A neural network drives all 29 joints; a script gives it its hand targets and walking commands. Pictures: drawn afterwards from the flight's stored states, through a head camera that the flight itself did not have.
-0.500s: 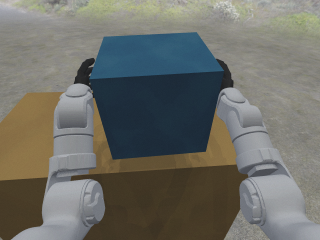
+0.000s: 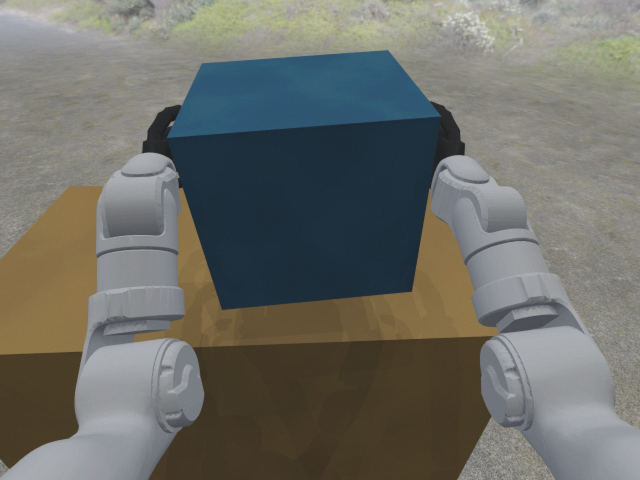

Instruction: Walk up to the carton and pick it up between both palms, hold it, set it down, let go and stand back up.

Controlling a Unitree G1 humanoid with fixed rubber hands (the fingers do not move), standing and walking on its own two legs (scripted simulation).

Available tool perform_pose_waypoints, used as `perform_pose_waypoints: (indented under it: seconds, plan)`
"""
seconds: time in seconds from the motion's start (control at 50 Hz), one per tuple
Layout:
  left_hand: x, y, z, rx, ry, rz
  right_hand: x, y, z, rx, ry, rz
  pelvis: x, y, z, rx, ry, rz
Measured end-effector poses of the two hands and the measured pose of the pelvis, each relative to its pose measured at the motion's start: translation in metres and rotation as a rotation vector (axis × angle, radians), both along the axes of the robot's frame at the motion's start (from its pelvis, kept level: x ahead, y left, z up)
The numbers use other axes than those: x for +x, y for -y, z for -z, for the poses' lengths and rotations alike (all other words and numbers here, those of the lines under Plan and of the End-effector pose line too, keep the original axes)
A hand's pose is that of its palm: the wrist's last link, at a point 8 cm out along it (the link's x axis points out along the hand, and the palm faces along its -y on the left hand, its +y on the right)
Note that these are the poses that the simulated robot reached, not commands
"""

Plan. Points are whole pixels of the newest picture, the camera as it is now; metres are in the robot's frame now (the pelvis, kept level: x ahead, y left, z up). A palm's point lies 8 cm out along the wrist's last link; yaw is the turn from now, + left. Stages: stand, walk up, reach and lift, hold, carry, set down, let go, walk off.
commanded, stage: hold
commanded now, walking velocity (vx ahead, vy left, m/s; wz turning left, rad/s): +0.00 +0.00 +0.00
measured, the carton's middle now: (306, 177) +0.40 +0.01 +0.26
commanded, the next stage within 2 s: none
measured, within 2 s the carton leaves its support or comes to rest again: neither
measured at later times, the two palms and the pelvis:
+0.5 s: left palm (164, 156) +0.37 +0.17 +0.30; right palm (457, 148) +0.37 -0.16 +0.31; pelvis +0.01 +0.00 +0.00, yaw -1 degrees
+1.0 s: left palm (162, 153) +0.37 +0.17 +0.30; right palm (459, 142) +0.37 -0.16 +0.32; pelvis +0.00 -0.01 +0.00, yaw +0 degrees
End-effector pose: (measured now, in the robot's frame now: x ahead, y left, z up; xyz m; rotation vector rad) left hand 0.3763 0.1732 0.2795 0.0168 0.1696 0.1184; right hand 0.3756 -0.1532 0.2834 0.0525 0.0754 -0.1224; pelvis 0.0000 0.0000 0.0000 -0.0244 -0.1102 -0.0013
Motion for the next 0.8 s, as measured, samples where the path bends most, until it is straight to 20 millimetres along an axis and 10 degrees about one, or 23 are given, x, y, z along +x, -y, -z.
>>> perform_pose_waypoints:
  seconds: [0.8]
  plan:
    - [-0.002,0.008,-0.018,0.006,-0.017,0.016,-0.004,0.009,-0.029,-0.015,-0.028,0.006,0.006,0.002,0.000,0.000,-0.039,0.008]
